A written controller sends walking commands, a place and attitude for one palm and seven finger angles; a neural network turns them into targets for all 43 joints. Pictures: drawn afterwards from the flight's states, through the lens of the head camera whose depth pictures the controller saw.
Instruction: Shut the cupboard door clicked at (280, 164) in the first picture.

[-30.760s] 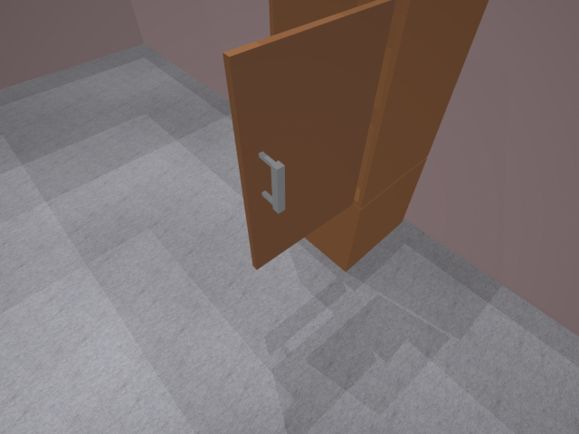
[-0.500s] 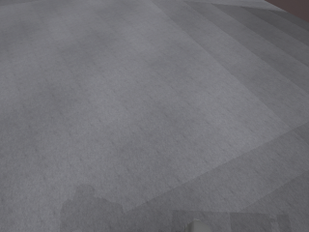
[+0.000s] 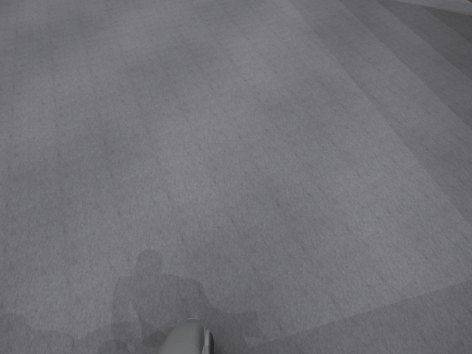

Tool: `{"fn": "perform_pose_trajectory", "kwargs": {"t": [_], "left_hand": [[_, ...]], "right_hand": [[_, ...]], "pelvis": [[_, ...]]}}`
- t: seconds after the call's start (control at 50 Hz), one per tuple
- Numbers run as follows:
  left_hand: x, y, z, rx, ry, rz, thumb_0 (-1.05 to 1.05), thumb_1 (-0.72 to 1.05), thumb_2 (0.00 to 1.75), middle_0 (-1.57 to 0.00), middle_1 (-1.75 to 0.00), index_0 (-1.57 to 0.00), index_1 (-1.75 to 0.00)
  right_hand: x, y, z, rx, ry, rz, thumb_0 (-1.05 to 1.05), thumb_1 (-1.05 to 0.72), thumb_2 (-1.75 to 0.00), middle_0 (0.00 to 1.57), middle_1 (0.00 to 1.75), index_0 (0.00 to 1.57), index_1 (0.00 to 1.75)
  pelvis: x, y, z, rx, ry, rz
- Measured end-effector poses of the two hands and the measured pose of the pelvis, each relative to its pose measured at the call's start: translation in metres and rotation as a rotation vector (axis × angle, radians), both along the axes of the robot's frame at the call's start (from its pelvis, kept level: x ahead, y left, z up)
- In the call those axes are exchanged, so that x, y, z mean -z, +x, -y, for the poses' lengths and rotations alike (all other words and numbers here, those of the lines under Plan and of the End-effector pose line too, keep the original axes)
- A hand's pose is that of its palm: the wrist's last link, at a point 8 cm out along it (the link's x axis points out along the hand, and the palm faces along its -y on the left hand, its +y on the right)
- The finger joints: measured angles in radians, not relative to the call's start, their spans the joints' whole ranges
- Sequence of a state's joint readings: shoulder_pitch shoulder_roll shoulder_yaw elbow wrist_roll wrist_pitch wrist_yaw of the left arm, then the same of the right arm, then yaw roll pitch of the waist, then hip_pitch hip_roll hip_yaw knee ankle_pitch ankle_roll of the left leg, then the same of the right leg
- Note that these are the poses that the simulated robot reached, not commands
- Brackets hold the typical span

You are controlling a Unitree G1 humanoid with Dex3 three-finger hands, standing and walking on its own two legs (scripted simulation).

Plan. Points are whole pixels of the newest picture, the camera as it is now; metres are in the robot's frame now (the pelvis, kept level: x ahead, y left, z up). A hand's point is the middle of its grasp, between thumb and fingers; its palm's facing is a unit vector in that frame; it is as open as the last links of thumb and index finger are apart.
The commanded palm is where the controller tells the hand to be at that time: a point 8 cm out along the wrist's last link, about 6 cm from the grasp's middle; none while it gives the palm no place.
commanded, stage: turn to face it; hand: left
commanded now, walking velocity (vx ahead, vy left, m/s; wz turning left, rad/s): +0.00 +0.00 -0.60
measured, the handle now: out of the picture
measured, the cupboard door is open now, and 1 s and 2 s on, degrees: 55 55 55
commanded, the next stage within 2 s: none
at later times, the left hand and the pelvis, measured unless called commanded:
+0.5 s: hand (153, 303) +0.22 +0.19 -0.17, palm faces -0.22 -0.93 -0.29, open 7.4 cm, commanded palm none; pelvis +0.08 +0.00 -0.02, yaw -17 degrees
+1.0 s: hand (187, 246) +0.34 +0.14 -0.16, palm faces -0.55 -0.81 -0.19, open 7.4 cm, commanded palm none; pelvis +0.13 +0.03 +0.00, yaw -35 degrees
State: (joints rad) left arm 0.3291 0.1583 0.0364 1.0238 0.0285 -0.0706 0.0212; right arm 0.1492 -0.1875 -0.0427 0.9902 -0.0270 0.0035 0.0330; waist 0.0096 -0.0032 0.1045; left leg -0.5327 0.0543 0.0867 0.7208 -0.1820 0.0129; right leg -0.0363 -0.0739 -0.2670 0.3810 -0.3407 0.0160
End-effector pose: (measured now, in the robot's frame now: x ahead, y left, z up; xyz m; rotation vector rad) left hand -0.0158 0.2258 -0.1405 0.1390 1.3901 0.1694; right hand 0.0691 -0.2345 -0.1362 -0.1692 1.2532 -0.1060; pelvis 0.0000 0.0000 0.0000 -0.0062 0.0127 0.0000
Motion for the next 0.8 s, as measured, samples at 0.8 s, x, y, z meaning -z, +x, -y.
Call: {"fn": "perform_pose_trajectory", "kwargs": {"t": [0.8], "left_hand": [[0.003,0.318,0.015,0.53,-0.013,0.178,0.01,0.9,0.89,-0.2,-0.3,-0.2,-0.3]], "right_hand": [[-0.017,0.002,0.024,0.49,-0.156,0.056,0.0,-0.91,-0.9,0.2,0.3,0.2,0.3]], "pelvis": [[0.008,0.118,-0.019,0.484,-0.001,-0.023]]}}
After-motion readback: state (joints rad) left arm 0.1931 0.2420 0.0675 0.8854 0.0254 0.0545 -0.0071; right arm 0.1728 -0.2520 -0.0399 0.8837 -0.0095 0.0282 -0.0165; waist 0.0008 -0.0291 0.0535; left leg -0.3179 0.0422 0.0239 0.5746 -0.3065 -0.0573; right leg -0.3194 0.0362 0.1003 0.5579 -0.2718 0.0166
